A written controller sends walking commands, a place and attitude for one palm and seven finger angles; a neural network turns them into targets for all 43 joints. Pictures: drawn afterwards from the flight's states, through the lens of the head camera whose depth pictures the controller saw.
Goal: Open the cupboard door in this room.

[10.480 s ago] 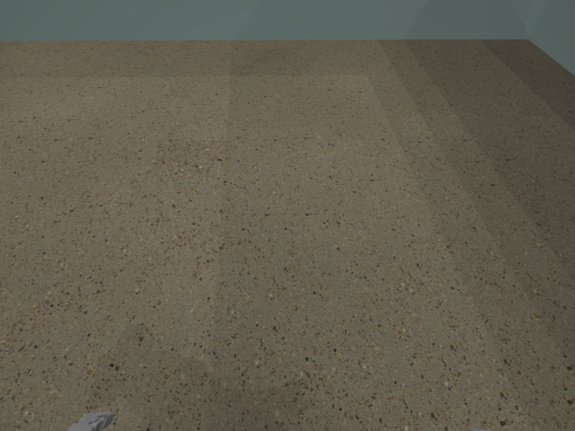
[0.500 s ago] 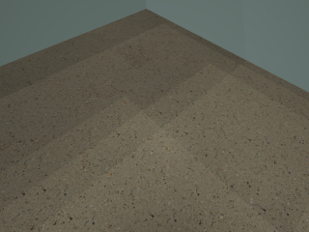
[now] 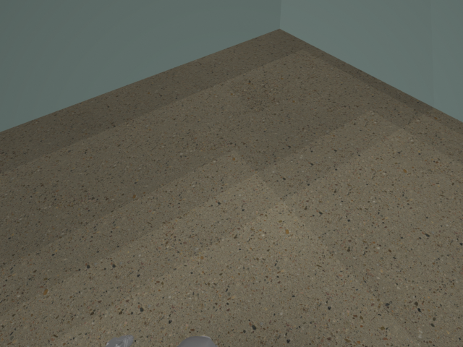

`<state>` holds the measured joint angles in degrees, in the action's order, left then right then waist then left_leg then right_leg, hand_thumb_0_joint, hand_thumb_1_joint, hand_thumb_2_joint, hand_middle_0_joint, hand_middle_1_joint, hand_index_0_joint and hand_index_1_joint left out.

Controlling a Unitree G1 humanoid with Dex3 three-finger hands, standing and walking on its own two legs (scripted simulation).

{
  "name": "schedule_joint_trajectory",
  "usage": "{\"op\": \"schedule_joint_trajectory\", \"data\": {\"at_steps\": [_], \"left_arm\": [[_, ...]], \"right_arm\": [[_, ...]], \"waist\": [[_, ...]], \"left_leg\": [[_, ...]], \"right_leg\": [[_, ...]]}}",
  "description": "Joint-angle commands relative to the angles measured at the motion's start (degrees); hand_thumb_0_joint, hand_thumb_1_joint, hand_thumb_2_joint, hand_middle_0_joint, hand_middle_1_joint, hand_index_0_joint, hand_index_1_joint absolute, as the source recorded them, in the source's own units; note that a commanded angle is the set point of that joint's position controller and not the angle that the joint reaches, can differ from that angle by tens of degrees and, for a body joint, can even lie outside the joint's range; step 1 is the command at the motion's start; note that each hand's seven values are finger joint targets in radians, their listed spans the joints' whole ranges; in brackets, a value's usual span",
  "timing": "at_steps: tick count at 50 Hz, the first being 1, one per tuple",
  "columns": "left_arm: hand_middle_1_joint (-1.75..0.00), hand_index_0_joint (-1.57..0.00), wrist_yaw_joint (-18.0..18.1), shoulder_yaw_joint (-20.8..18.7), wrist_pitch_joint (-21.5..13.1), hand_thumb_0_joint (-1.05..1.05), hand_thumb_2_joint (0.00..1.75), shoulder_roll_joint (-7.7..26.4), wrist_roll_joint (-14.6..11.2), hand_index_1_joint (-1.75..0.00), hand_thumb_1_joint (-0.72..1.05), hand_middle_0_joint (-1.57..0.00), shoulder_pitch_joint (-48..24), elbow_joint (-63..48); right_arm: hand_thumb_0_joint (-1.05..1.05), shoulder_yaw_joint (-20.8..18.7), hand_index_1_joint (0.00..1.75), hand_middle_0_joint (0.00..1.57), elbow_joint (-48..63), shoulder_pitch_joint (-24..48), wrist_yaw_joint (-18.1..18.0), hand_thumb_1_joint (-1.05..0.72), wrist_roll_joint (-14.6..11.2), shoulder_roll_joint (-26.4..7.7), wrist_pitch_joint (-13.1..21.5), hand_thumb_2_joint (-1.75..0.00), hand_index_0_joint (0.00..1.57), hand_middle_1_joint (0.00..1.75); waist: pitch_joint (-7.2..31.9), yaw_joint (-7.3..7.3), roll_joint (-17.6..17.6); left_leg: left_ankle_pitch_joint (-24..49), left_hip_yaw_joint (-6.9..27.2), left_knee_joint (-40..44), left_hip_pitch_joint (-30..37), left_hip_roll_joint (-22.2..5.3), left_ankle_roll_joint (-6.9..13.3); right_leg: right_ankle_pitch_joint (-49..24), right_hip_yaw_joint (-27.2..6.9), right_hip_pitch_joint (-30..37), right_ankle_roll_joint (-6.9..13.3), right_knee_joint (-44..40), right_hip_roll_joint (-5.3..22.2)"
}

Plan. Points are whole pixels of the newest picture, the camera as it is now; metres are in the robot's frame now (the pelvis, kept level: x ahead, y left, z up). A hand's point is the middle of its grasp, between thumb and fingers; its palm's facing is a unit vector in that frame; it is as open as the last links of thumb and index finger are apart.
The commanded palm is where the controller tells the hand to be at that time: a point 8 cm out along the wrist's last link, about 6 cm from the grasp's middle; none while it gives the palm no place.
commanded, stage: turn or walk to find it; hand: left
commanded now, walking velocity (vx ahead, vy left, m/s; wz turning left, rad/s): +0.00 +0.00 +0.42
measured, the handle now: out of the picture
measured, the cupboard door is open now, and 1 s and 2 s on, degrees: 0 0 0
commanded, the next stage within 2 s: none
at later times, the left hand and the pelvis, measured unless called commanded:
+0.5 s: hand out of the picture -0.05 +0.25 -0.17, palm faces +0.27 -0.93 -0.25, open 7.4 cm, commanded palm none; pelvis -0.04 +0.03 +0.00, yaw +13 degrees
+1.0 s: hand out of the picture -0.08 +0.17 -0.14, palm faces +0.43 -0.86 -0.26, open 7.4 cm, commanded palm none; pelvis -0.06 -0.03 +0.01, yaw +26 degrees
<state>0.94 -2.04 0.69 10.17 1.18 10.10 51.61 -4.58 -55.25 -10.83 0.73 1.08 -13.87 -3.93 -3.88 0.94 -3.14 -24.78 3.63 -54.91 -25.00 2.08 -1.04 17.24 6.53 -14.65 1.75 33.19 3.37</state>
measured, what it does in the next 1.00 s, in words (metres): steps on the spot, turning left: left foot, then right foot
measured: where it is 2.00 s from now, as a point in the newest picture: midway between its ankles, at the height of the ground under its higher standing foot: outside the picture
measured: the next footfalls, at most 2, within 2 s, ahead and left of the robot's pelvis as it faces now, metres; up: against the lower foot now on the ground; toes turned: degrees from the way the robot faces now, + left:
left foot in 0.34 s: -0.02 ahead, +0.15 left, +0.00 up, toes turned +14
right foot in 0.74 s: +0.03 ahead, -0.09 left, +0.00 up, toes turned +15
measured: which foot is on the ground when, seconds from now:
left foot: up 0.00-0.32, down 0.34-0.76, up 0.78-1.00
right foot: down 0.00-0.34, up 0.36-0.72, down 0.74-1.00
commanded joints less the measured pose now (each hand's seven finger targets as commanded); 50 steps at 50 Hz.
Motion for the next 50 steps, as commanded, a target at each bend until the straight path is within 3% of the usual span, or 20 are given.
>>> {"op": "schedule_joint_trajectory", "data": {"at_steps": [1,11,13,15,16,17,18,20,22,24,30,33,35,36,37,38,40,41,43,50], "left_arm": [[-0.3,-0.2,1.0,-2.4,-1.3,0.0,0.9,10.1,0.0,-0.3,0.9,-0.2,-2.3,-4.1],[-0.3,-0.2,0.9,-3.6,-1.0,0.0,0.9,13.7,0.7,-0.3,0.9,-0.2,6.7,0.5],[-0.3,-0.2,0.9,-3.8,-0.7,0.0,0.9,14.4,0.6,-0.3,0.9,-0.2,5.9,0.8],[-0.3,-0.2,0.7,-3.7,-0.3,0.0,0.9,13.7,0.0,-0.3,0.9,-0.2,5.0,1.1],[-0.3,-0.2,0.5,-3.4,0.1,0.0,0.9,12.0,-0.5,-0.3,0.9,-0.2,4.9,0.9],[-0.3,-0.2,0.1,-2.8,0.4,0.0,0.9,8.3,-0.7,-0.3,0.9,-0.2,4.8,-1.2],[-0.3,-0.2,0.1,-2.0,0.8,0.0,0.9,7.7,-0.2,-0.3,0.9,-0.2,0.9,-2.9],[-0.3,-0.2,0.3,-2.5,1.7,0.0,0.9,8.4,-0.4,-0.3,0.9,-0.2,-2.4,-1.9],[-0.3,-0.2,-0.4,-2.6,1.3,0.0,0.9,8.3,-0.3,-0.3,0.9,-0.2,0.1,0.0],[-0.3,-0.2,-0.4,-2.3,1.2,0.0,0.9,7.9,-0.4,-0.3,0.9,-0.2,1.3,0.5],[-0.3,-0.2,0.0,-1.9,1.1,0.0,0.9,6.9,-0.7,-0.3,0.9,-0.2,-1.7,-1.6],[-0.3,-0.2,0.1,-1.9,0.8,0.0,0.9,6.7,-0.9,-0.3,0.9,-0.2,0.3,-1.5],[-0.3,-0.2,0.2,-2.1,0.2,0.0,0.9,7.0,-0.9,-0.3,0.9,-0.2,5.2,-0.5],[-0.3,-0.2,0.4,-2.4,-0.3,0.0,0.9,8.7,-0.7,-0.3,0.9,-0.2,7.1,-0.1],[-0.3,-0.2,0.8,-3.3,-0.9,0.0,0.9,12.8,0.2,-0.3,0.9,-0.2,8.4,-0.3],[-0.3,-0.2,0.9,-3.7,-0.8,0.0,0.9,16.7,0.5,-0.3,0.9,-0.2,7.7,-1.3],[-0.3,-0.2,1.0,-3.6,-0.8,0.0,0.9,14.1,-0.2,-0.3,0.9,-0.2,2.3,-3.1],[-0.3,-0.2,1.1,-3.1,-0.7,0.0,0.9,12.1,-0.2,-0.3,0.9,-0.2,-0.9,-3.8],[-0.3,-0.2,1.0,-2.4,-1.3,0.0,0.9,10.0,-0.2,-0.3,0.9,-0.2,-2.8,-4.3],[-0.3,-0.2,1.0,-2.8,-1.2,0.0,0.9,11.6,0.3,-0.3,0.9,-0.2,4.8,-1.1]], "right_arm": [[0.0,-1.4,0.3,0.2,2.8,-2.1,0.5,-0.9,0.2,-4.3,0.5,-0.9,0.2,0.3],[0.0,0.4,0.3,0.2,3.9,4.1,0.1,-0.9,-0.6,-2.5,1.6,-0.9,0.2,0.3],[0.0,0.6,0.3,0.2,3.3,1.4,-0.2,-0.9,-0.7,-2.4,2.1,-0.9,0.2,0.3],[0.0,0.5,0.3,0.2,2.4,-1.9,-0.3,-0.9,-0.6,-3.3,2.7,-0.9,0.2,0.3],[0.0,0.0,0.3,0.2,2.1,-3.4,-0.2,-0.9,-0.5,-5.7,3.1,-0.9,0.2,0.3],[0.0,-1.3,0.3,0.2,2.5,-5.0,-0.4,-0.9,0.1,-11.4,3.5,-0.9,0.2,0.3],[0.0,-1.7,0.3,0.2,2.0,-7.1,-0.6,-0.9,0.1,-13.8,2.9,-0.9,0.2,0.3],[0.0,-0.9,0.3,0.2,1.7,-3.9,-1.8,-0.9,0.2,-10.7,3.1,-0.9,0.2,0.3],[0.0,-0.1,0.3,0.2,2.9,0.3,-1.9,-0.9,0.2,-8.5,3.5,-0.9,0.2,0.3],[0.0,-0.2,0.3,0.2,3.1,0.0,-1.9,-0.9,0.0,-8.8,3.7,-0.9,0.2,0.3],[0.0,-1.0,0.3,0.2,3.1,-2.1,-1.5,-0.9,0.3,-9.1,3.1,-0.9,0.2,0.3],[0.0,-1.3,0.3,0.2,4.0,-0.5,-1.3,-0.9,0.6,-9.2,2.6,-0.9,0.2,0.3],[0.0,-1.5,0.3,0.2,4.7,1.1,-1.2,-0.9,0.3,-9.0,2.4,-0.9,0.2,0.3],[0.0,-1.4,0.3,0.2,5.0,1.2,-0.9,-0.9,-0.1,-7.7,2.4,-0.9,0.2,0.3],[0.0,-0.9,0.3,0.2,5.9,0.2,-0.7,-0.9,-0.6,-4.2,2.4,-0.9,0.2,0.3],[0.0,-0.7,0.3,0.2,7.6,1.7,-0.6,-0.9,-0.4,-2.8,2.4,-0.9,0.2,0.3],[0.0,-1.9,0.3,0.2,5.7,1.3,-0.3,-0.9,0.2,-5.8,0.8,-0.9,0.2,0.3],[0.0,-1.9,0.3,0.2,4.5,-0.4,0.0,-0.9,0.3,-5.5,0.6,-0.9,0.2,0.3],[0.0,-1.4,0.3,0.2,2.6,-3.5,0.4,-0.9,0.4,-4.1,0.5,-0.9,0.2,0.3],[0.0,-0.6,0.3,0.2,2.8,0.6,0.3,-0.9,0.1,-3.5,0.6,-0.9,0.2,0.3]], "waist": [[0.8,0.76,11.6],[5.4,-4.28,13.9],[7.2,-2.96,13.9],[7.9,-0.87,11.5],[9.0,0.22,4.4],[8.1,1.18,-12.0],[6.3,2.82,-11.8],[3.5,1.85,-12.9],[3.2,-0.57,-7.3],[5.0,-0.68,-5.0],[4.7,1.04,-5.4],[4.7,0.09,-6.5],[6.2,-2.31,-5.4],[6.6,-3.15,-1.8],[6.9,-3.72,10.3],[4.3,-4.26,20.3],[0.5,-2.06,15.8],[-0.2,-0.12,11.0],[1.1,1.11,10.8],[2.7,-2.75,11.6]], "left_leg": [[4.0,-0.3,-15.6,-4.9,-3.3,-1.5],[-3.6,-6.3,9.4,0.8,-4.0,-2.3],[-0.7,-8.1,16.4,5.2,-3.4,-1.8],[9.7,-8.6,29.0,14.1,-3.4,-0.9],[15.9,-3.9,34.5,21.3,-7.1,0.4],[31.1,13.4,36.4,26.4,-20.7,6.3],[37.6,15.8,37.0,21.6,-25.9,11.3],[32.5,13.4,37.5,16.5,-20.7,10.8],[33.7,8.3,36.5,16.3,-16.9,9.5],[36.6,6.9,35.8,18.7,-15.8,9.7],[32.8,11.2,35.5,17.1,-15.6,10.7],[29.7,13.6,34.8,12.6,-14.7,10.2],[26.1,12.8,31.2,9.1,-12.4,8.2],[21.2,11.4,27.7,4.4,-9.6,5.8],[8.7,4.8,17.6,-5.0,-3.5,2.1],[-7.6,-0.5,4.8,-9.5,1.8,-0.4],[-3.9,3.2,-10.9,-6.8,-1.5,0.2],[-0.7,2.4,-13.6,-6.7,-2.6,-0.1],[4.4,0.0,-15.3,-6.0,-3.1,-1.5],[1.0,-3.6,-3.9,-4.5,-4.4,-3.0]], "right_leg": [[-5.8,-9.3,-0.7,3.8,-17.7,14.5],[-24.4,-6.5,11.0,7.0,-11.8,17.9],[-26.1,-4.7,10.5,6.0,-8.8,17.9],[-22.1,-1.3,5.6,2.0,-3.7,15.9],[-15.2,1.5,-0.9,-1.0,3.4,12.9],[7.0,4.4,-15.0,-5.2,14.2,5.6],[18.7,0.9,-16.4,-5.4,22.3,3.6],[13.5,-4.8,-17.4,-5.3,29.3,3.5],[7.9,-4.9,-16.5,-5.7,30.4,3.1],[6.7,-4.6,-15.9,-6.3,28.6,2.5],[8.9,-4.5,-11.2,-6.2,17.3,0.6],[7.6,-3.8,-4.6,-5.5,8.7,-0.9],[-0.3,-2.8,3.1,-5.4,-2.8,-1.5],[-4.9,-4.2,9.7,-4.9,-10.0,0.2],[-2.2,-15.8,15.7,-1.6,-16.3,11.6],[-6.0,-26.6,11.3,4.9,-19.1,23.0],[5.4,-24.1,-1.5,6.5,-22.2,20.9],[4.2,-19.3,-2.4,5.4,-21.2,18.6],[-4.9,-10.1,0.2,3.9,-18.1,14.2],[-10.6,-7.4,7.4,5.6,-16.7,16.3]]}}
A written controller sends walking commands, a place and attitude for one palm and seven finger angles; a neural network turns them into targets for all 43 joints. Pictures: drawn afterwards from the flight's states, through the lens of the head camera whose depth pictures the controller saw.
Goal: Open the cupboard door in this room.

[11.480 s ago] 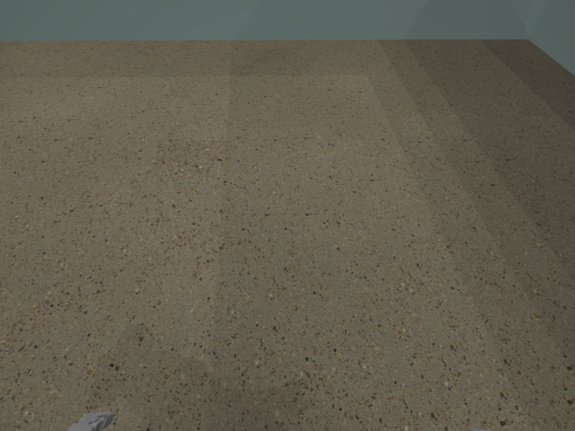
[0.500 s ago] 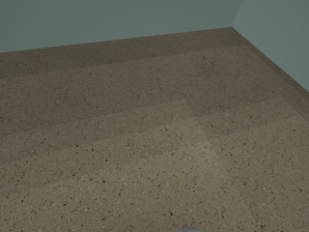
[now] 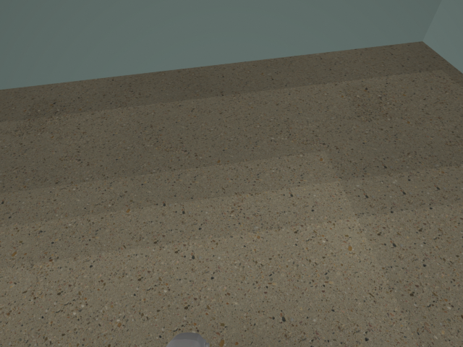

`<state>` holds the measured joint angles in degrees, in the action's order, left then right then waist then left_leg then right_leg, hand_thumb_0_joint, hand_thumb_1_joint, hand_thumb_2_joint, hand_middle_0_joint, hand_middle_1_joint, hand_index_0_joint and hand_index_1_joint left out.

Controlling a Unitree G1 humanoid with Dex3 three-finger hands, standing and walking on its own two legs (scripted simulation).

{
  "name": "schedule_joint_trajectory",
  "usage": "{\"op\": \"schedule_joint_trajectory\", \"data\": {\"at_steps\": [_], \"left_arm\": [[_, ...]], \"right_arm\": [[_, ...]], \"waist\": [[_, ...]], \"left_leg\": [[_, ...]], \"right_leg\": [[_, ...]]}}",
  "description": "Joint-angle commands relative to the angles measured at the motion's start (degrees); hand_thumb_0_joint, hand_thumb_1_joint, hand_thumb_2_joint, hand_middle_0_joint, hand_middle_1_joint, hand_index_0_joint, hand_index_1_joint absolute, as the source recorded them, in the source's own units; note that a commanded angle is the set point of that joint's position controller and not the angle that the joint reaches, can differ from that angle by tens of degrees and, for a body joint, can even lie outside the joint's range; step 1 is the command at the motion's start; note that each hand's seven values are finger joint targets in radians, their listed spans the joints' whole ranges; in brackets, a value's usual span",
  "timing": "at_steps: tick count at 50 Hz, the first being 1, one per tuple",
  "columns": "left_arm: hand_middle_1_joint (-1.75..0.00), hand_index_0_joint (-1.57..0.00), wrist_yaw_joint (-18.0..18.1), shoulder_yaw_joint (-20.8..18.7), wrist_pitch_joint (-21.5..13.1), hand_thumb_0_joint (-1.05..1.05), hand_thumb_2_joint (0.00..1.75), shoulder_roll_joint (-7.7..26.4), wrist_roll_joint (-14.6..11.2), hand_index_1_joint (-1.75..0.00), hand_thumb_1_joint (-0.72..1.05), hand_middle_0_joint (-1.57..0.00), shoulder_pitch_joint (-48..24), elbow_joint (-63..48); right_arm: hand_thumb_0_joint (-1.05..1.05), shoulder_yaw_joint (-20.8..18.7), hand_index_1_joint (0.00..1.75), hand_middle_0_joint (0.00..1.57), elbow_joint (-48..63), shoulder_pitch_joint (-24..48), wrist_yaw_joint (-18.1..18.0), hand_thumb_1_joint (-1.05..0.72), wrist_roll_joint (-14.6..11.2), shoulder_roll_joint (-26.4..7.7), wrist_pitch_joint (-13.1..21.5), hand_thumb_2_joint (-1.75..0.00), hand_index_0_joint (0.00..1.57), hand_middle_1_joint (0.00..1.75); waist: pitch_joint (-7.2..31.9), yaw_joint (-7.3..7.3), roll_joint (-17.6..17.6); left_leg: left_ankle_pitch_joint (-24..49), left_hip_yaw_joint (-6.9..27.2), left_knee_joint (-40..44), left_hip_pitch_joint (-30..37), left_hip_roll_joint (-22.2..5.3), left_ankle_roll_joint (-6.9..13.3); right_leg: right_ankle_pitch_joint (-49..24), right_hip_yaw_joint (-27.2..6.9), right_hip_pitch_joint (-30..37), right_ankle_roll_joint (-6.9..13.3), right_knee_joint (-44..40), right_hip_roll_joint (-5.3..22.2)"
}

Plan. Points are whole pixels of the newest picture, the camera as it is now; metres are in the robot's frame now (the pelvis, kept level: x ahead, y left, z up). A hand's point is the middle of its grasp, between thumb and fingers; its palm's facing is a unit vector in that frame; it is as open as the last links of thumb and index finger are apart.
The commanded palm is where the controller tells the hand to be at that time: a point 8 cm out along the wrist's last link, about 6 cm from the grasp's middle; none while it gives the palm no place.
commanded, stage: turn or walk to find it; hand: left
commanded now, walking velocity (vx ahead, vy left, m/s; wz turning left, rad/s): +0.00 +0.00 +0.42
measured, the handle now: out of the picture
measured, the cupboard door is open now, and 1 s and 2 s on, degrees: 0 0 0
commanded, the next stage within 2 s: none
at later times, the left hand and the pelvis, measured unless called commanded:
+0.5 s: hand out of the picture -0.01 +0.26 -0.17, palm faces +0.24 -0.94 -0.25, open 7.4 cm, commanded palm none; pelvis -0.03 +0.04 +0.00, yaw +12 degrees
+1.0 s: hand out of the picture -0.09 +0.21 -0.17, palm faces +0.44 -0.87 -0.24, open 7.4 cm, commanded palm none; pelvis -0.06 +0.01 +0.00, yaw +26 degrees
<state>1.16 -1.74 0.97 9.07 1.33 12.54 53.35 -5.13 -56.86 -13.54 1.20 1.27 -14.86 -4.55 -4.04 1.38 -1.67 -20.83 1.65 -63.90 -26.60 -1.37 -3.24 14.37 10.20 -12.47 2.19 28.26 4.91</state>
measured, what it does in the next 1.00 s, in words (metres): steps on the spot, turning left: left foot, then right foot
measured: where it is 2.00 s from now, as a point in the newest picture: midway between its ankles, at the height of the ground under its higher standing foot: outside the picture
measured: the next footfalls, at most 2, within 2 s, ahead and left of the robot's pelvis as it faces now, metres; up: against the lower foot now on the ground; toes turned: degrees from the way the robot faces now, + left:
left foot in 0.22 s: -0.01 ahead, +0.16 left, +0.00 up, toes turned +10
right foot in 0.62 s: +0.04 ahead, -0.08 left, +0.00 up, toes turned +11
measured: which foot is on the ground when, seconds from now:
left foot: up 0.00-0.20, down 0.22-0.64, up 0.66-1.00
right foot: down 0.00-0.22, up 0.24-0.60, down 0.62-1.00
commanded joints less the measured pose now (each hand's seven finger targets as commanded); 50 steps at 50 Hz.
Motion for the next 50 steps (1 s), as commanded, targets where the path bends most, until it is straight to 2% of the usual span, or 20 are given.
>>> {"op": "schedule_joint_trajectory", "data": {"at_steps": [1,6,9,10,11,12,13,17,23,29,30,31,32,33,35,36,38,41,47,50], "left_arm": [[-0.3,-0.2,0.7,-3.2,-1.5,0.0,0.9,12.9,0.2,-0.3,0.9,-0.2,3.3,-2.1],[-0.3,-0.2,0.7,-4.0,-1.0,0.0,0.9,15.0,0.5,-0.3,0.9,-0.2,3.3,-0.7],[-0.3,-0.2,0.4,-4.0,-0.4,0.0,0.9,14.7,-0.2,-0.3,0.9,-0.2,2.7,-0.2],[-0.3,-0.2,0.3,-3.7,0.0,0.0,0.9,12.7,-0.7,-0.3,0.9,-0.2,2.5,-0.9],[-0.3,-0.2,-0.2,-2.7,0.3,0.0,0.9,9.1,-0.8,-0.3,0.9,-0.2,1.5,-3.0],[-0.3,-0.2,-0.2,-2.0,0.7,0.0,0.9,8.6,-0.3,-0.3,0.9,-0.2,-1.8,-4.4],[-0.3,-0.2,0.3,-2.2,1.4,0.0,0.9,8.2,-0.3,-0.3,0.9,-0.2,-3.9,-3.8],[-0.3,-0.2,-0.7,-2.7,1.0,0.0,0.9,9.2,-0.6,-0.3,0.9,-0.2,-1.4,-1.1],[-0.3,-0.2,-0.4,-2.1,0.9,0.0,0.9,8.2,-0.8,-0.3,0.9,-0.2,-4.1,-3.0],[-0.3,-0.2,0.0,-2.2,-0.3,0.0,0.9,8.5,-1.1,-0.3,0.9,-0.2,1.5,-2.3],[-0.3,-0.2,0.2,-2.4,-0.8,0.0,0.9,9.8,-0.9,-0.3,0.9,-0.2,3.6,-1.8],[-0.3,-0.2,0.6,-3.2,-1.4,0.0,0.9,13.8,-0.1,-0.3,0.9,-0.2,5.1,-1.7],[-0.3,-0.2,0.8,-3.9,-1.5,0.0,0.9,17.7,0.3,-0.3,0.9,-0.2,5.3,-2.2],[-0.3,-0.2,0.8,-4.2,-1.6,0.0,0.9,16.6,-0.3,-0.3,0.9,-0.2,4.4,-2.9],[-0.3,-0.2,0.7,-3.3,-1.3,0.0,0.9,13.5,-0.3,-0.3,0.9,-0.2,-1.9,-4.4],[-0.3,-0.2,0.9,-2.9,-1.3,0.0,0.9,11.9,-0.3,-0.3,0.9,-0.2,-4.6,-5.1],[-0.3,-0.2,0.8,-2.6,-1.7,0.0,0.9,11.2,-0.2,-0.3,0.9,-0.2,-4.0,-5.3],[-0.3,-0.2,0.9,-2.8,-1.6,0.0,0.9,11.7,0.0,-0.3,0.9,-0.2,-1.1,-4.0],[-0.3,-0.2,0.7,-3.9,-1.2,0.0,0.9,15.2,0.5,-0.3,0.9,-0.2,3.7,-1.4],[-0.3,-0.2,0.5,-4.1,-0.7,0.0,0.9,15.6,0.2,-0.3,0.9,-0.2,2.1,-0.9]], "right_arm": [[0.0,0.1,0.3,0.2,4.5,4.5,-0.2,-0.9,-0.2,-2.3,1.3,-0.9,0.2,0.3],[0.0,1.1,0.3,0.2,4.6,4.3,-0.5,-0.9,-0.9,-1.4,2.4,-0.9,0.2,0.3],[0.0,1.0,0.3,0.2,3.3,-0.1,-0.8,-0.9,-0.8,-2.3,3.3,-0.9,0.2,0.3],[0.0,0.4,0.3,0.2,3.0,-1.9,-0.8,-0.9,-0.6,-5.5,3.9,-0.9,0.2,0.3],[0.0,-0.8,0.3,0.2,3.8,-2.7,-0.9,-0.9,-0.2,-10.6,4.0,-0.9,0.2,0.3],[0.0,-1.2,0.3,0.2,3.2,-4.5,-1.5,-0.9,-0.1,-12.7,3.6,-0.9,0.2,0.3],[0.0,-0.9,0.3,0.2,2.3,-4.2,-2.2,-0.9,0.0,-11.4,3.9,-0.9,0.2,0.3],[0.0,0.4,0.3,0.2,4.5,3.6,-2.4,-0.9,-0.1,-7.6,4.2,-0.9,0.2,0.3],[0.0,-0.3,0.3,0.2,4.2,1.0,-2.1,-0.9,0.0,-8.3,3.8,-0.9,0.2,0.3],[0.0,-0.9,0.3,0.2,5.7,3.7,-1.8,-0.9,-0.1,-7.8,3.3,-0.9,0.2,0.3],[0.0,-0.7,0.3,0.2,6.1,3.6,-1.6,-0.9,-0.4,-6.7,3.3,-0.9,0.2,0.3],[0.0,-0.4,0.3,0.2,6.7,3.1,-1.2,-0.9,-0.9,-3.7,3.3,-0.9,0.2,0.3],[0.0,0.0,0.3,0.2,8.5,4.3,-1.1,-0.9,-0.7,-1.4,3.2,-0.9,0.2,0.3],[0.0,-0.8,0.3,0.2,7.8,4.3,-1.3,-0.9,-0.1,-4.7,2.1,-0.9,0.2,0.3],[0.0,-1.2,0.3,0.2,5.8,3.8,-0.6,-0.9,0.0,-4.3,1.4,-0.9,0.2,0.3],[0.0,-1.1,0.3,0.2,4.8,1.5,-0.3,-0.9,0.0,-3.8,1.3,-0.9,0.2,0.3],[0.0,-0.7,0.3,0.2,3.9,-0.1,-0.1,-0.9,0.1,-3.0,1.1,-0.9,0.2,0.3],[0.0,-0.4,0.3,0.2,4.2,2.2,0.0,-0.9,-0.1,-2.9,1.1,-0.9,0.2,0.3],[0.0,1.0,0.3,0.2,5.0,6.0,-0.4,-0.9,-0.8,-1.3,2.3,-0.9,0.2,0.3],[0.0,1.1,0.3,0.2,3.8,1.5,-0.7,-0.9,-0.9,-1.3,3.0,-0.9,0.2,0.3]], "waist": [[2.8,-3.89,10.6],[6.6,-3.91,12.5],[8.1,-1.13,9.8],[9.4,0.21,1.4],[7.5,0.86,-13.8],[6.2,2.33,-12.1],[6.3,2.25,-15.3],[4.0,-1.25,-7.0],[4.5,0.39,-6.4],[6.5,-2.22,-7.2],[7.3,-3.26,-4.0],[8.0,-3.83,6.7],[5.4,-4.48,17.7],[5.3,-4.66,18.6],[0.1,-1.52,10.0],[0.8,0.12,8.5],[2.2,-0.09,10.6],[2.0,-1.75,10.1],[5.4,-4.81,12.7],[7.6,-2.26,12.6]], "left_leg": [[-4.3,-2.1,7.8,-1.9,-0.9,-0.8],[-6.9,-5.1,21.9,4.6,-0.7,0.3],[6.1,-6.7,38.5,16.6,0.0,1.4],[11.4,-0.1,44.0,23.7,-5.1,3.4],[25.8,16.4,46.2,27.8,-18.3,8.7],[34.6,18.4,46.0,24.6,-22.8,13.7],[35.8,16.7,45.8,22.5,-20.2,13.3],[34.1,7.8,44.4,18.9,-12.5,11.7],[33.6,11.6,43.6,20.8,-12.4,12.9],[30.5,13.9,38.7,14.0,-9.1,10.4],[24.4,12.9,35.4,9.7,-6.8,8.1],[10.8,6.9,26.9,0.5,-1.2,4.5],[-11.5,0.8,14.7,-6.2,5.1,1.8],[-12.5,4.5,4.9,-4.0,2.5,2.2],[-5.5,4.1,-4.8,-4.4,1.1,2.0],[-2.7,3.0,-5.7,-4.0,0.3,1.5],[0.0,1.2,-5.7,-3.3,0.1,0.3],[-1.5,-0.4,-0.3,-2.6,-0.8,-0.4],[-7.2,-5.0,18.4,2.7,-0.5,-0.2],[0.1,-7.2,30.2,9.9,0.2,0.4]], "right_leg": [[-9.8,-10.9,5.9,5.4,-11.3,15.2],[-18.2,-9.4,8.4,6.4,-6.5,16.9],[-16.8,-4.6,2.3,1.4,0.9,14.5],[-9.2,-1.5,-4.7,-1.8,8.7,11.0],[13.3,0.9,-18.8,-5.8,19.9,3.6],[20.7,-3.2,-20.7,-6.0,27.8,2.5],[19.3,-7.2,-20.7,-6.3,31.7,2.2],[9.9,-8.0,-17.8,-6.7,34.4,1.2],[11.8,-7.9,-15.1,-7.2,23.6,-0.5],[2.0,-6.1,-0.3,-6.0,2.1,-2.9],[-3.2,-7.5,6.2,-5.6,-5.4,-1.0],[-6.1,-17.5,13.5,-2.6,-9.7,9.2],[-11.8,-28.3,11.4,4.2,-12.0,21.3],[-5.9,-28.9,3.5,6.8,-14.4,22.1],[1.3,-21.8,-2.7,5.6,-14.6,16.5],[-1.0,-17.1,-2.1,4.5,-13.4,14.7],[-5.2,-12.0,-0.3,3.5,-12.3,12.6],[-5.7,-11.2,1.7,4.5,-12.4,14.1],[-21.2,-9.1,8.3,6.4,-6.5,16.3],[-21.6,-6.1,6.6,3.8,-1.6,15.5]]}}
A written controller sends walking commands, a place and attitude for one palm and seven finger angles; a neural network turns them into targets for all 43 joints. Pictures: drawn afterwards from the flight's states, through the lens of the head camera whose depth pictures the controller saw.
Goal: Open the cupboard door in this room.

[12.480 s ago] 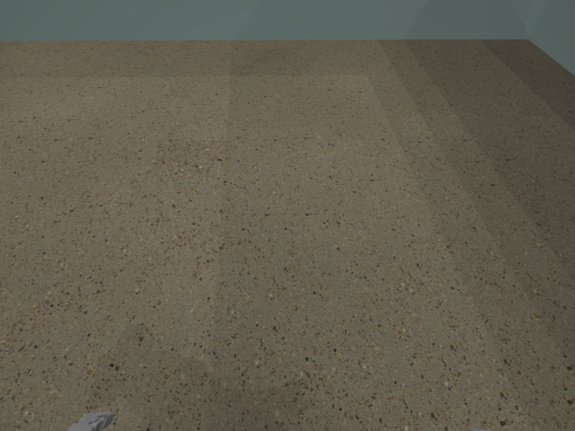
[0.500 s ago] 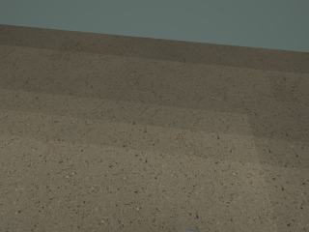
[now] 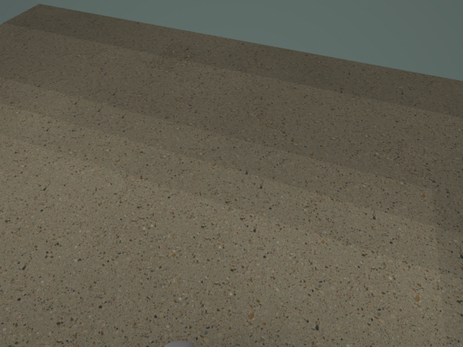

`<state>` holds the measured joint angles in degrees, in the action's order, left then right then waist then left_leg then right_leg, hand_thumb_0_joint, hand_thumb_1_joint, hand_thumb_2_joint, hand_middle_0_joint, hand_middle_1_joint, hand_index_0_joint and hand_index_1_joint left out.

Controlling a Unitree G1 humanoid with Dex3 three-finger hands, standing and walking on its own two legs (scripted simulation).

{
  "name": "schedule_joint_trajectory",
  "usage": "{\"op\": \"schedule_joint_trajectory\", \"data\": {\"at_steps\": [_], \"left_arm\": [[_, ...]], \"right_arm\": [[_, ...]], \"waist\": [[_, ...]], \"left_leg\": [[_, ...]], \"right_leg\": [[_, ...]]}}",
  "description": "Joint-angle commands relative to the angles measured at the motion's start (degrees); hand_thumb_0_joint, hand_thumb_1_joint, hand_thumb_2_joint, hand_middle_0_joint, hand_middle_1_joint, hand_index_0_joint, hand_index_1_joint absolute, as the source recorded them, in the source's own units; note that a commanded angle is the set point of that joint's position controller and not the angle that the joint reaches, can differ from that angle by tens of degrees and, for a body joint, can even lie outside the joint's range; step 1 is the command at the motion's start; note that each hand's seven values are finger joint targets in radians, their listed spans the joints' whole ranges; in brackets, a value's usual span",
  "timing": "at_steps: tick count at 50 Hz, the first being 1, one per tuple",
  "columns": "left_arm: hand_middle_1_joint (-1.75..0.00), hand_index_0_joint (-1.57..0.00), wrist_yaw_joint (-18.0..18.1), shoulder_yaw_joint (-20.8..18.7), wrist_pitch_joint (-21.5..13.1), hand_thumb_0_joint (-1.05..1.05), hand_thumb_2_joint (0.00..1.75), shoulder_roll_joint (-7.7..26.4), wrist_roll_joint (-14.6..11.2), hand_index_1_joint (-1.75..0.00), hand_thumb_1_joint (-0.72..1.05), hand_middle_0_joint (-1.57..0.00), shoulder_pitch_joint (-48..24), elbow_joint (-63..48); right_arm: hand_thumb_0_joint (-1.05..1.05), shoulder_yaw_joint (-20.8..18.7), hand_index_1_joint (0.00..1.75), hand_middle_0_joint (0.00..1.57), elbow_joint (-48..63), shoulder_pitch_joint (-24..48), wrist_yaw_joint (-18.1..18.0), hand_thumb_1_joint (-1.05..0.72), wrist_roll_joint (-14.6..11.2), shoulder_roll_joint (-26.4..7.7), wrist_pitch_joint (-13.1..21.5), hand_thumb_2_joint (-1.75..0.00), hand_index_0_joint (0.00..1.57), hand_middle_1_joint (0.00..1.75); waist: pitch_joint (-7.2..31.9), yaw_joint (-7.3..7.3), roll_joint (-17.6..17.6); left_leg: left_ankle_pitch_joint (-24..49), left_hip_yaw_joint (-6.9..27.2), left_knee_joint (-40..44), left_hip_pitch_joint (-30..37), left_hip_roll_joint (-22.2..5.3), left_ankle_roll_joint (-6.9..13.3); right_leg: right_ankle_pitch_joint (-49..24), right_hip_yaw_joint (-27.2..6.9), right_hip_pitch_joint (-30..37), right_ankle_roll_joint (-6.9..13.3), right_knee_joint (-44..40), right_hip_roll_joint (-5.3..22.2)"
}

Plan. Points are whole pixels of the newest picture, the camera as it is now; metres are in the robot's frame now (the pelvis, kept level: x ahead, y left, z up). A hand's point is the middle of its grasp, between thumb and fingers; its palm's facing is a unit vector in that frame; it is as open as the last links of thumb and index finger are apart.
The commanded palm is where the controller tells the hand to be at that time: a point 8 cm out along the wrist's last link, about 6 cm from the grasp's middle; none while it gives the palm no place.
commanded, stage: turn or walk to find it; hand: left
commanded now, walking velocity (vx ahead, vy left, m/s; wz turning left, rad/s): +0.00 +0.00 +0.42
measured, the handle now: out of the picture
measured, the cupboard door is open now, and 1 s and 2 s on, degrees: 0 0 0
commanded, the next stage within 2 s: none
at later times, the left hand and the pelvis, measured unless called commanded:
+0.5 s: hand out of the picture +0.03 +0.21 -0.15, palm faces +0.21 -0.93 -0.29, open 7.4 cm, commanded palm none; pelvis -0.03 -0.01 -0.01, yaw +11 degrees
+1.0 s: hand out of the picture -0.11 +0.22 -0.18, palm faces +0.44 -0.86 -0.25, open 7.4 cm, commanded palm none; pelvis -0.05 +0.01 +0.00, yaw +24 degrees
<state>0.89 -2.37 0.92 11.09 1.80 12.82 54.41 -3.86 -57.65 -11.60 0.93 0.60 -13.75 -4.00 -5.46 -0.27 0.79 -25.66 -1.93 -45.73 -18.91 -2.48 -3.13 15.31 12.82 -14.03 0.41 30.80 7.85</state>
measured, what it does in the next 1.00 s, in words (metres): steps on the spot, turning left: left foot, then right foot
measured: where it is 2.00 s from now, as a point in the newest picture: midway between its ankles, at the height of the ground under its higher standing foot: outside the picture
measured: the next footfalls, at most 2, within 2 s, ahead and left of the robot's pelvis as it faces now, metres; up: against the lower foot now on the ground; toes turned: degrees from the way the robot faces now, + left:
left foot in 0.06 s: +0.02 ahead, +0.15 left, +0.00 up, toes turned +6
right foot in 0.46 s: +0.04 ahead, -0.11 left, +0.00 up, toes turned +6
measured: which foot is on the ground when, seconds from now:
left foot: up 0.00-0.04, down 0.06-0.46, up 0.48-0.88, down 0.90-1.00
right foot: down 0.00-0.06, up 0.08-0.44, down 0.46-0.90, up 0.92-1.00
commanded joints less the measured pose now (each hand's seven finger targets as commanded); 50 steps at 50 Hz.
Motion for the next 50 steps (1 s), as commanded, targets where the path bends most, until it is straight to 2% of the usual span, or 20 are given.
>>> {"op": "schedule_joint_trajectory", "data": {"at_steps": [1,2,3,4,5,8,10,15,20,21,23,26,29,38,42,43,44,45,47,50], "left_arm": [[-0.3,-0.2,0.7,-3.4,-0.4,0.0,0.9,12.8,-0.7,-0.3,0.9,-0.2,1.0,-1.9],[-0.3,-0.2,0.6,-3.2,0.1,0.0,0.9,10.7,-1.2,-0.3,0.9,-0.2,1.8,-2.5],[-0.3,-0.2,0.1,-2.3,0.5,0.0,0.9,6.9,-1.4,-0.3,0.9,-0.2,1.5,-4.6],[-0.3,-0.2,0.2,-1.6,0.8,0.0,0.9,6.8,-0.9,-0.3,0.9,-0.2,-2.4,-6.1],[-0.3,-0.2,0.5,-1.9,1.4,0.0,0.9,6.1,-0.8,-0.3,0.9,-0.2,-5.0,-5.6],[-0.3,-0.2,-0.4,-2.2,1.1,0.0,0.9,7.2,-0.9,-0.3,0.9,-0.2,-2.7,-3.2],[-0.3,-0.2,-0.4,-2.0,0.9,0.0,0.9,6.9,-1.0,-0.3,0.9,-0.2,-2.1,-2.7],[-0.3,-0.2,-0.1,-1.5,0.8,0.0,0.9,5.9,-1.3,-0.3,0.9,-0.2,-3.7,-4.2],[-0.3,-0.2,0.1,-1.6,0.0,0.0,0.9,6.1,-1.5,-0.3,0.9,-0.2,2.6,-3.1],[-0.3,-0.2,0.3,-1.9,-0.5,0.0,0.9,7.5,-1.3,-0.3,0.9,-0.2,5.1,-2.7],[-0.3,-0.2,0.9,-3.4,-1.2,0.0,0.9,15.6,0.0,-0.3,0.9,-0.2,5.5,-3.7],[-0.3,-0.2,1.2,-3.0,-1.0,0.0,0.9,11.5,-0.7,-0.3,0.9,-0.2,-2.6,-6.2],[-0.3,-0.2,1.1,-2.2,-1.7,0.0,0.9,9.1,-0.5,-0.3,0.9,-0.2,-4.2,-6.7],[-0.3,-0.2,0.8,-3.2,-1.2,0.0,0.9,12.9,0.0,-0.3,0.9,-0.2,4.4,-2.3],[-0.3,-0.2,0.8,-3.4,-0.7,0.0,0.9,13.0,-0.5,-0.3,0.9,-0.2,2.1,-1.6],[-0.3,-0.2,0.6,-3.2,-0.2,0.0,0.9,11.7,-1.1,-0.3,0.9,-0.2,2.1,-1.8],[-0.3,-0.2,0.3,-2.8,0.2,0.0,0.9,8.5,-1.4,-0.3,0.9,-0.2,2.5,-3.4],[-0.3,-0.2,0.1,-1.6,0.6,0.0,0.9,6.3,-1.0,-0.3,0.9,-0.2,-0.9,-5.4],[-0.3,-0.2,0.3,-2.0,1.3,0.0,0.9,6.9,-0.9,-0.3,0.9,-0.2,-5.8,-5.2],[-0.3,-0.2,-0.4,-1.9,0.9,0.0,0.9,7.0,-1.1,-0.3,0.9,-0.2,-2.7,-3.0]], "right_arm": [[0.0,-0.2,0.3,0.2,4.1,-2.2,-0.4,-0.9,-0.1,-3.3,2.7,-0.9,0.2,0.3],[0.0,-0.9,0.3,0.2,4.1,-3.7,-0.4,-0.9,0.1,-6.3,3.3,-0.9,0.2,0.3],[0.0,-2.3,0.3,0.2,4.5,-5.0,-0.6,-0.9,0.6,-12.0,3.6,-0.9,0.2,0.3],[0.0,-2.6,0.3,0.2,4.1,-7.2,-0.8,-0.9,0.6,-14.2,3.0,-0.9,0.2,0.3],[0.0,-2.4,0.3,0.2,3.3,-6.7,-1.5,-0.9,0.9,-12.7,3.3,-0.9,0.2,0.3],[0.0,-0.9,0.3,0.2,5.3,1.0,-2.0,-0.9,0.7,-8.7,3.5,-0.9,0.2,0.3],[0.0,-1.0,0.3,0.2,5.4,0.5,-2.0,-0.9,0.5,-8.7,3.8,-0.9,0.2,0.3],[0.0,-1.8,0.3,0.2,5.4,-0.7,-1.7,-0.9,0.8,-9.3,3.2,-0.9,0.2,0.3],[0.0,-2.2,0.3,0.2,6.9,2.4,-1.3,-0.9,0.7,-9.1,2.5,-0.9,0.2,0.3],[0.0,-2.3,0.3,0.2,7.2,2.7,-1.1,-0.9,0.3,-8.0,2.5,-0.9,0.2,0.3],[0.0,-1.3,0.3,0.2,10.0,3.1,-0.7,-0.9,0.0,-2.4,2.5,-0.9,0.2,0.3],[0.0,-2.6,0.3,0.2,7.3,1.8,-0.2,-0.9,0.6,-5.5,0.9,-0.9,0.2,0.3],[0.0,-2.0,0.3,0.2,5.3,-1.3,0.3,-0.9,0.8,-4.2,0.7,-0.9,0.2,0.3],[0.0,-0.3,0.3,0.2,6.3,4.8,-0.1,-0.9,-0.1,-2.6,1.8,-0.9,0.2,0.3],[0.0,-0.1,0.3,0.2,4.8,-0.3,-0.5,-0.9,-0.1,-3.1,2.7,-0.9,0.2,0.3],[0.0,-0.5,0.3,0.2,4.3,-2.0,-0.4,-0.9,0.0,-5.0,3.2,-0.9,0.2,0.3],[0.0,-1.8,0.3,0.2,4.7,-3.4,-0.6,-0.9,0.5,-10.4,3.7,-0.9,0.2,0.3],[0.0,-2.4,0.3,0.2,4.4,-5.3,-0.8,-0.9,0.5,-13.9,3.1,-0.9,0.2,0.3],[0.0,-2.0,0.3,0.2,3.7,-4.0,-1.9,-0.9,0.8,-11.4,3.2,-0.9,0.2,0.3],[0.0,-1.1,0.3,0.2,5.1,1.3,-2.1,-0.9,0.6,-9.2,3.7,-0.9,0.2,0.3]], "waist": [[9.2,0.57,7.7],[9.8,1.58,-0.9],[8.4,2.42,-18.0],[7.3,4.29,-15.7],[7.0,4.1,-18.7],[4.8,0.57,-10.8],[6.4,0.79,-9.3],[6.8,1.94,-9.2],[7.7,-0.92,-9.8],[8.5,-2.06,-6.5],[5.8,-2.97,16.4],[2.2,0.64,7.4],[3.7,1.56,7.9],[7.4,-3.3,10.1],[9.7,-0.25,8.5],[10.3,1.08,3.3],[10.6,1.86,-11.5],[8.4,3.29,-17.5],[5.6,3.47,-16.3],[6.4,0.65,-10.5]], "left_leg": [[11.2,-3.2,19.1,7.6,0.9,0.8],[16.7,2.8,24.9,14.8,-3.6,2.7],[31.8,20.9,27.6,19.0,-17.6,8.8],[33.9,22.1,28.5,13.6,-21.8,13.4],[32.0,21.7,29.2,11.5,-18.9,12.9],[31.0,13.9,27.7,9.5,-12.5,11.5],[35.5,12.2,26.8,11.9,-11.2,11.5],[35.0,15.4,25.7,12.1,-11.7,12.8],[29.2,17.0,21.6,4.1,-8.3,10.3],[23.9,15.7,18.1,0.2,-5.9,8.1],[-6.3,4.3,-3.9,-15.4,6.3,1.6],[-0.6,7.8,-22.8,-12.7,1.9,2.1],[4.9,4.5,-23.3,-11.1,1.1,0.3],[-2.0,-1.0,-0.5,-5.6,0.8,-0.1],[8.3,-3.2,17.8,5.2,1.0,0.8],[16.1,-0.7,24.0,12.9,-0.9,1.9],[28.5,15.5,27.1,19.6,-13.2,6.9],[39.8,21.5,28.1,17.3,-21.0,12.8],[34.8,19.9,28.0,11.7,-17.4,13.7],[42.7,12.2,24.9,13.8,-11.7,12.0]], "right_leg": [[-18.8,-6.4,4.8,3.1,-0.5,11.3],[-10.4,-4.3,-3.3,0.0,7.0,8.3],[13.9,-1.8,-17.4,-4.3,18.0,0.6],[21.0,-5.8,-16.9,-4.0,25.9,-0.7],[19.1,-9.7,-18.1,-4.1,29.8,-0.9],[9.6,-10.9,-17.3,-4.4,32.9,-1.3],[8.7,-10.7,-16.4,-4.8,30.7,-1.9],[11.0,-10.5,-12.7,-4.9,20.0,-3.5],[2.0,-8.5,1.3,-4.2,0.7,-5.8],[-3.2,-9.4,7.5,-3.9,-6.6,-4.5],[-5.5,-32.2,11.1,5.8,-16.2,18.0],[3.1,-25.5,-1.9,7.3,-17.8,14.6],[-5.7,-15.0,0.6,5.5,-14.7,9.9],[-23.7,-12.3,10.7,8.3,-9.1,13.3],[-23.8,-7.9,7.9,4.3,-1.6,12.1],[-17.9,-5.4,1.4,1.1,3.9,9.7],[1.0,-1.9,-11.6,-3.1,14.4,2.7],[21.0,-4.2,-17.3,-4.4,23.0,-0.8],[17.1,-10.4,-18.4,-4.2,31.2,-0.7],[10.6,-10.3,-17.2,-5.0,30.8,-1.6]]}}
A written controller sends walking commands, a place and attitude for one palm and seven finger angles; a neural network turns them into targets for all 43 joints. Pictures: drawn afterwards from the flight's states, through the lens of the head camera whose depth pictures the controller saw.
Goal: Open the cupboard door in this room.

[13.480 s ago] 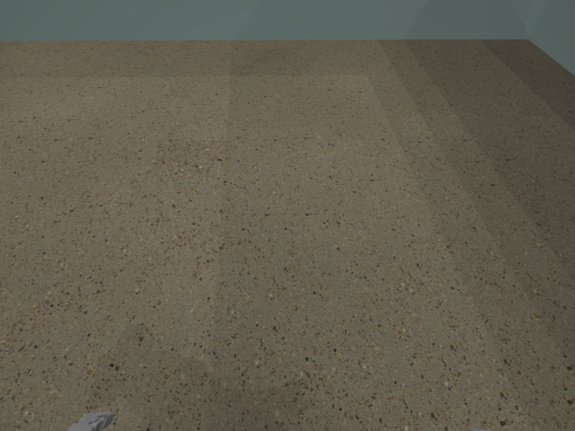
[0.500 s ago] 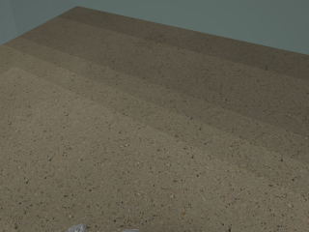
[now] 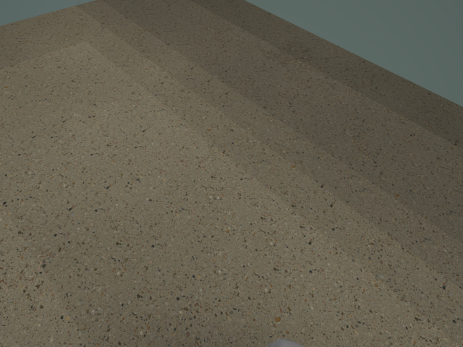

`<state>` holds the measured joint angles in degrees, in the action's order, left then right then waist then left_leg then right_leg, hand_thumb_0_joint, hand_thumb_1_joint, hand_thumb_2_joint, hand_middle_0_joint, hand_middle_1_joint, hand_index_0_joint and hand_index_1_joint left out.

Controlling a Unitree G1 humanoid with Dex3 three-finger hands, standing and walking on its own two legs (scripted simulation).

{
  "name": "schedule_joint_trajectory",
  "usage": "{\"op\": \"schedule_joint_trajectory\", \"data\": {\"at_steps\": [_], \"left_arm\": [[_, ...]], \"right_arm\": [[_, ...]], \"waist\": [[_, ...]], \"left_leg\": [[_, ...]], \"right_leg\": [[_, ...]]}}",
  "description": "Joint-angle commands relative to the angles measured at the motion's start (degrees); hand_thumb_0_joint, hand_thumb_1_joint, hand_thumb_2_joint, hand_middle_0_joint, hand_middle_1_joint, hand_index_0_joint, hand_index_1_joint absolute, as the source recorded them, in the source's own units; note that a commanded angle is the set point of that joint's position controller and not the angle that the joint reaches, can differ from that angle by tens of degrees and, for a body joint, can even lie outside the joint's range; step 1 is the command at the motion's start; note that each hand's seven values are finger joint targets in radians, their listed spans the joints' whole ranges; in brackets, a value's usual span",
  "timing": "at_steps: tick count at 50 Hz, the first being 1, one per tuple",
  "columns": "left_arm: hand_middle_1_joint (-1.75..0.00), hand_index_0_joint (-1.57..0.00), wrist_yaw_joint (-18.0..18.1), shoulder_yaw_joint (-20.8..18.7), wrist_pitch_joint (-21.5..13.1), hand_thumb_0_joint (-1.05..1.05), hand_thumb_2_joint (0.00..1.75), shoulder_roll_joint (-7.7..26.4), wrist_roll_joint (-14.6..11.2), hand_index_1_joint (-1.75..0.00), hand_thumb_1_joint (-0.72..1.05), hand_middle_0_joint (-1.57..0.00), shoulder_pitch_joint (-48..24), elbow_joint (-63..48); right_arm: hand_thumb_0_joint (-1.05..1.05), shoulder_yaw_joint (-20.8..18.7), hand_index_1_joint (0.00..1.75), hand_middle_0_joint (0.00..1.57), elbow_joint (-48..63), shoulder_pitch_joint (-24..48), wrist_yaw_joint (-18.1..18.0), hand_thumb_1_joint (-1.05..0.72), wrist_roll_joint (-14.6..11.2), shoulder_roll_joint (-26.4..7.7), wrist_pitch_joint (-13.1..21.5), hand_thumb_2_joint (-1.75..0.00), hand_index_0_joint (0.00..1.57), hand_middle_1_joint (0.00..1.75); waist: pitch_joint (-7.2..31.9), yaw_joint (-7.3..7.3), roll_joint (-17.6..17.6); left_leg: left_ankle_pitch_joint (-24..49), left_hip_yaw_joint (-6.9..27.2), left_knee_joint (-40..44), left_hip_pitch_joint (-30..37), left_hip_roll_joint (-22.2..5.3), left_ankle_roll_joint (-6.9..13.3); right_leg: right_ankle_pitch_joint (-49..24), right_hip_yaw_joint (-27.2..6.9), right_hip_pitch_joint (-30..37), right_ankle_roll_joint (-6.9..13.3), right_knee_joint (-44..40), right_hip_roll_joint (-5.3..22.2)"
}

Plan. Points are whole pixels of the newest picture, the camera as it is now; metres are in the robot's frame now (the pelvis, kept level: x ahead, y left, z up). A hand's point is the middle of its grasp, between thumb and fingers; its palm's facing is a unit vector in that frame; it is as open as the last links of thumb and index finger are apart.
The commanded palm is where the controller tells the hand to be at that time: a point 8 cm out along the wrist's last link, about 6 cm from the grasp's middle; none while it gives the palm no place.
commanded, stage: turn or walk to find it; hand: left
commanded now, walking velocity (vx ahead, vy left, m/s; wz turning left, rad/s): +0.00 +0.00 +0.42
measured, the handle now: out of the picture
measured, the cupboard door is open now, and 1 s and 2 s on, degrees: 0 0 0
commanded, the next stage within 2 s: none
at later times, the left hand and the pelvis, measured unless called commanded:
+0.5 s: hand out of the picture +0.03 +0.15 -0.14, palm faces +0.23 -0.93 -0.28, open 7.4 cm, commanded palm none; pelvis -0.01 -0.05 +0.01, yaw +14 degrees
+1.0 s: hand out of the picture -0.07 +0.19 -0.16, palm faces +0.46 -0.85 -0.26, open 7.4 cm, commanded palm none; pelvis -0.03 -0.03 +0.01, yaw +26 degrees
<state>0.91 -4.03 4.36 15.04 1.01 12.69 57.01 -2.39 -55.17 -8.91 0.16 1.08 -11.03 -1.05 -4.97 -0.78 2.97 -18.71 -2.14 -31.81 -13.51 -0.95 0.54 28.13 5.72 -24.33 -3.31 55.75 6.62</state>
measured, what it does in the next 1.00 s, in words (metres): steps on the spot, turning left: right foot, then left foot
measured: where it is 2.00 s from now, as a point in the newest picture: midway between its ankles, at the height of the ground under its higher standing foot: outside the picture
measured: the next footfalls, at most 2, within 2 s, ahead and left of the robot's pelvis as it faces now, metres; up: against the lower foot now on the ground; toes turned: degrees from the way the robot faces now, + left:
right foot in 0.28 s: +0.05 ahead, -0.13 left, +0.00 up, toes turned +2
left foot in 0.74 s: -0.04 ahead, +0.10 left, +0.00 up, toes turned +25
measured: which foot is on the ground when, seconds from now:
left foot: down 0.00-0.28, up 0.30-0.72, down 0.74-1.00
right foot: up 0.00-0.26, down 0.28-0.74, up 0.76-1.00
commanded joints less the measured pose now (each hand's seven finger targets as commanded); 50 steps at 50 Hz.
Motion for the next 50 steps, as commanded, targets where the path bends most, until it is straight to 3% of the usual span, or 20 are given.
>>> {"op": "schedule_joint_trajectory", "data": {"at_steps": [1,6,9,12,13,14,15,17,18,20,30,34,35,36,37,38,39,41,43,50], "left_arm": [[-0.3,-0.2,-0.5,-0.2,-2.7,0.0,0.9,3.0,-0.4,-0.3,0.9,-0.2,-2.4,-5.3],[-0.3,-0.2,-0.3,0.2,-2.9,0.0,0.9,2.3,-0.6,-0.3,0.9,-0.2,-5.5,-7.1],[-0.3,-0.2,-0.1,0.3,-3.2,0.0,0.9,2.0,-0.8,-0.3,0.9,-0.2,-3.4,-7.3],[-0.3,-0.2,0.1,0.0,-4.3,0.0,0.9,3.6,-0.7,-0.3,0.9,-0.2,2.1,-5.9],[-0.3,-0.2,0.5,-0.6,-5.0,0.0,0.9,7.1,0.0,-0.3,0.9,-0.2,4.3,-5.6],[-0.3,-0.2,0.9,-1.6,-5.2,0.0,0.9,11.9,0.6,-0.3,0.9,-0.2,5.1,-5.5],[-0.3,-0.2,0.9,-1.7,-5.2,0.0,0.9,11.4,-0.1,-0.3,0.9,-0.2,5.2,-6.2],[-0.3,-0.2,1.1,-1.1,-4.8,0.0,0.9,8.1,0.0,-0.3,0.9,-0.2,-1.1,-7.8],[-0.3,-0.2,1.0,-0.6,-4.8,0.0,0.9,6.7,0.0,-0.3,0.9,-0.2,-3.5,-8.4],[-0.3,-0.2,1.0,-0.2,-5.1,0.0,0.9,5.6,0.1,-0.3,0.9,-0.2,-3.9,-8.7],[-0.3,-0.2,0.8,-1.4,-4.6,0.0,0.9,9.1,0.7,-0.3,0.9,-0.2,3.2,-5.1],[-0.3,-0.2,0.6,-1.6,-4.1,0.0,0.9,9.2,0.3,-0.3,0.9,-0.2,2.3,-4.2],[-0.3,-0.2,0.5,-1.6,-3.8,0.0,0.9,8.3,-0.2,-0.3,0.9,-0.2,1.7,-4.4],[-0.3,-0.2,0.2,-1.1,-3.3,0.0,0.9,5.4,-0.5,-0.3,0.9,-0.2,2.4,-5.6],[-0.3,-0.2,0.0,0.0,-3.0,0.0,0.9,2.5,-0.3,-0.3,0.9,-0.2,-0.1,-7.8],[-0.3,-0.2,0.5,0.1,-2.2,0.0,0.9,3.3,-0.1,-0.3,0.9,-0.2,-3.7,-8.0],[-0.3,-0.2,0.3,-0.3,-2.0,0.0,0.9,3.3,-0.2,-0.3,0.9,-0.2,-5.3,-7.7],[-0.3,-0.2,-0.4,-0.5,-2.3,0.0,0.9,3.5,-0.1,-0.3,0.9,-0.2,-2.4,-5.7],[-0.3,-0.2,-0.6,-0.3,-2.5,0.0,0.9,3.0,-0.2,-0.3,0.9,-0.2,-1.4,-5.1],[-0.3,-0.2,-0.1,0.3,-3.0,0.0,0.9,1.8,-0.6,-0.3,0.9,-0.2,-2.5,-6.9]], "right_arm": [[0.0,-2.6,0.3,0.2,2.7,-1.7,-1.3,-0.9,0.0,-11.8,0.9,-0.9,0.2,0.3],[0.0,-3.3,0.3,0.2,2.4,-4.1,-1.1,-0.9,0.3,-12.1,0.5,-0.9,0.2,0.3],[0.0,-3.7,0.3,0.2,3.3,-2.1,-1.0,-0.9,0.4,-12.5,0.1,-0.9,0.2,0.3],[0.0,-3.7,0.3,0.2,4.0,-0.8,-0.7,-0.9,-0.1,-11.3,-0.1,-0.9,0.2,0.3],[0.0,-3.3,0.3,0.2,4.4,-1.8,-0.4,-0.9,-0.6,-8.6,0.1,-0.9,0.2,0.3],[0.0,-2.5,0.3,0.2,6.3,-1.4,-0.1,-0.9,-0.6,-5.1,0.1,-0.9,0.2,0.3],[0.0,-3.3,0.3,0.2,5.9,-0.8,-0.5,-0.9,-0.1,-8.1,-1.1,-0.9,0.2,0.3],[0.0,-3.7,0.3,0.2,4.3,-0.3,0.1,-0.9,0.0,-8.0,-1.7,-0.9,0.2,0.3],[0.0,-3.6,0.3,0.2,3.2,-1.9,0.5,-0.9,0.1,-7.4,-2.0,-0.9,0.2,0.3],[0.0,-3.3,0.3,0.2,2.3,-3.5,0.8,-0.9,0.2,-7.0,-2.2,-0.9,0.2,0.3],[0.0,-1.5,0.3,0.2,3.5,1.9,0.7,-0.9,-0.6,-5.2,-1.2,-0.9,0.2,0.3],[0.0,-1.5,0.3,0.2,2.6,-2.0,0.4,-0.9,-0.5,-5.9,-0.3,-0.9,0.2,0.3],[0.0,-1.9,0.3,0.2,2.0,-4.4,0.5,-0.9,-0.4,-7.8,0.2,-0.9,0.2,0.3],[0.0,-3.0,0.3,0.2,2.5,-5.4,0.4,-0.9,0.0,-12.7,0.6,-0.9,0.2,0.3],[0.0,-3.7,0.3,0.2,2.2,-7.9,0.1,-0.9,0.0,-16.5,0.2,-0.9,0.2,0.3],[0.0,-3.7,0.3,0.2,1.0,-8.8,-0.6,-0.9,0.2,-15.8,0.3,-0.9,0.2,0.3],[0.0,-3.5,0.3,0.2,1.5,-6.3,-1.0,-0.9,0.3,-14.7,0.1,-0.9,0.2,0.3],[0.0,-2.6,0.3,0.2,3.0,-0.5,-1.1,-0.9,0.2,-12.0,0.4,-0.9,0.2,0.3],[0.0,-2.5,0.3,0.2,3.2,-0.6,-1.1,-0.9,0.1,-11.7,0.7,-0.9,0.2,0.3],[0.0,-3.5,0.3,0.2,3.4,-1.9,-0.8,-0.9,0.4,-12.3,0.1,-0.9,0.2,0.3]], "waist": [[6.4,1.28,-12.0],[7.1,2.95,-12.1],[7.9,1.97,-13.7],[9.1,-0.8,-10.5],[10.6,-1.54,-1.4],[9.0,-2.1,13.3],[8.7,-2.83,14.6],[2.8,-0.18,5.7],[2.2,1.32,4.3],[2.8,1.6,6.2],[6.7,-2.28,7.4],[8.3,0.22,6.9],[9.5,1.83,2.2],[10.0,2.33,-12.0],[8.1,3.82,-20.3],[8.0,5.19,-19.3],[5.2,4.14,-18.5],[4.5,1.22,-13.5],[5.6,1.11,-11.5],[7.8,2.28,-12.6]], "left_leg": [[37.0,11.5,10.7,8.9,-12.8,8.1],[38.4,14.7,9.4,10.0,-12.7,8.9],[37.6,16.2,7.8,7.6,-11.6,8.2],[28.8,15.8,2.5,0.9,-8.1,4.5],[15.2,11.6,-4.2,-8.2,-3.7,1.1],[-11.9,4.1,-16.0,-18.6,4.2,-2.4],[-16.4,8.0,-26.0,-16.4,2.2,-2.0],[-9.7,7.8,-36.7,-17.4,0.4,-1.9],[-6.2,6.8,-38.3,-17.1,-0.1,-2.5],[-3.1,5.1,-38.5,-16.4,-0.6,-3.5],[-8.0,-1.4,-14.5,-10.4,-1.2,-3.9],[1.8,-3.9,2.0,-0.5,-0.6,-2.7],[9.0,-1.6,8.7,6.2,-2.5,-1.7],[19.9,13.2,11.8,13.3,-13.0,2.6],[33.8,21.8,13.6,12.7,-22.4,9.1],[28.1,21.7,14.7,8.2,-21.8,10.6],[23.7,20.5,14.8,5.7,-19.5,10.6],[23.0,14.3,13.6,4.3,-14.9,8.6],[26.7,12.0,13.0,5.2,-12.8,7.9],[30.7,15.6,9.9,6.4,-12.4,8.9]], "right_leg": [[-2.9,-3.0,-6.2,-1.3,5.1,-0.7],[-1.2,-3.0,-3.1,-1.5,-4.6,-2.5],[-3.0,-2.0,2.5,-1.1,-13.9,-4.0],[-16.9,-1.7,15.3,-0.4,-31.7,-3.8],[-23.6,-9.0,25.0,1.6,-35.5,4.3],[-33.4,-21.9,27.8,8.1,-36.9,18.3],[-31.2,-23.1,19.4,11.5,-39.2,20.9],[-23.7,-17.0,13.1,11.9,-39.5,16.2],[-23.4,-11.7,12.2,10.5,-38.7,13.5],[-24.2,-7.0,12.4,9.5,-38.6,11.8],[-37.8,-2.8,20.7,11.7,-33.5,14.6],[-36.4,0.8,17.6,7.8,-27.0,13.3],[-30.9,2.8,12.9,5.2,-21.6,11.8],[-13.9,5.7,0.9,1.2,-11.4,5.1],[9.0,4.0,-6.6,-0.7,-1.8,0.7],[8.5,-1.3,-5.8,-0.4,3.8,0.8],[5.2,-2.9,-7.7,-0.3,6.8,0.7],[-1.6,-3.4,-6.6,-0.5,7.5,0.4],[-3.3,-3.3,-5.0,-1.0,5.6,-0.5],[-1.7,-2.5,0.9,-1.0,-10.3,-3.2]]}}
